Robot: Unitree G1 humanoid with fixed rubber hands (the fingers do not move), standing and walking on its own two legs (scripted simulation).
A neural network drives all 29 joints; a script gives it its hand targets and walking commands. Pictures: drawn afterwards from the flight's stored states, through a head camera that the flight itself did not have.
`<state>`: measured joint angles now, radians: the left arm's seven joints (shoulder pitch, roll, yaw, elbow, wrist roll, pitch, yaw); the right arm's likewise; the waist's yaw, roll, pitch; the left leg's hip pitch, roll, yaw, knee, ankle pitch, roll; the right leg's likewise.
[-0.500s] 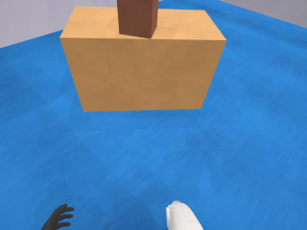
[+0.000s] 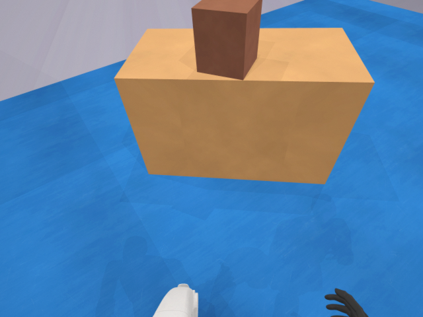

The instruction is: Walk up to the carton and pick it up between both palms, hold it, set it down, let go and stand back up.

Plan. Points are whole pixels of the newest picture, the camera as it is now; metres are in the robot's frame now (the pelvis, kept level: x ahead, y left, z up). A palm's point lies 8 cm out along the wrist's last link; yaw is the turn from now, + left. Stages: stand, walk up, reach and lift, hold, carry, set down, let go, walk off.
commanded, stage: walk up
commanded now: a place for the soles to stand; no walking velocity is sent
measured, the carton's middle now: (227, 36) +1.13 -0.01 +0.04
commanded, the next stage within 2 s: none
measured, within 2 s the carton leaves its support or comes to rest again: neither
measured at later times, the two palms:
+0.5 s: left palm (116, 235) +0.32 +0.27 -0.11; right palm (354, 275) +0.24 -0.27 -0.09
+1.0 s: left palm (137, 209) +0.39 +0.23 -0.10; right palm (335, 179) +0.50 -0.31 -0.11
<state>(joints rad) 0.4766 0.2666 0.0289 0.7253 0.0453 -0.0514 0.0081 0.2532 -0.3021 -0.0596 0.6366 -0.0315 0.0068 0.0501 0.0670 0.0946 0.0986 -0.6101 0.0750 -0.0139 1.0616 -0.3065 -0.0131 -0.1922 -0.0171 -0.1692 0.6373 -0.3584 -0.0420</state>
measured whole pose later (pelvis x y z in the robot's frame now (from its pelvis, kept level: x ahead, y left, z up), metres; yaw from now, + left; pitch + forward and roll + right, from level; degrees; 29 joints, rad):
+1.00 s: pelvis +0.37 -0.04 -0.01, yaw -3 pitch -4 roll -2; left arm 0.45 0.26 0.03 0.68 0.05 -0.04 0.01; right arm 0.24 -0.31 -0.05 0.63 -0.03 0.01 0.04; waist 0.07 0.10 0.11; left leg -0.58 0.11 0.01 1.01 -0.36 -0.01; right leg -0.25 -0.02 -0.07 0.71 -0.38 0.00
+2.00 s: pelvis +0.64 -0.07 -0.02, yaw -5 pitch -4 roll -2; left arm 0.32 0.27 0.02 0.61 0.03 -0.01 0.02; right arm 0.20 -0.29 -0.03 0.63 -0.02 0.02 0.00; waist 0.05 0.06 0.17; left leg -0.43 0.06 -0.01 0.78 -0.29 -0.01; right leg -0.35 -0.06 -0.11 0.79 -0.37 0.01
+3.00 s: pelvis +0.69 +0.02 -0.02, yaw +0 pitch -3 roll -1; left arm 0.35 0.28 0.04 0.70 0.01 0.03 0.05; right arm 0.23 -0.25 -0.03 0.65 -0.03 0.03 0.03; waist -0.01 -0.01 0.14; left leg -0.40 0.02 0.08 0.81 -0.36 0.05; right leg -0.38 -0.04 0.06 1.11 -0.62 0.01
